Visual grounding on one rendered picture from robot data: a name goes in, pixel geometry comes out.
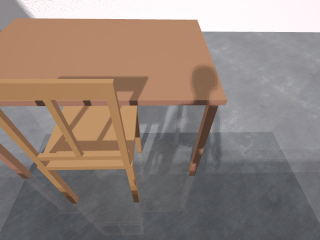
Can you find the table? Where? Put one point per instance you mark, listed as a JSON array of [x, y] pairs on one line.
[[154, 62]]

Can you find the chair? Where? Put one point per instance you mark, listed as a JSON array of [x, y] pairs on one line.
[[84, 137]]

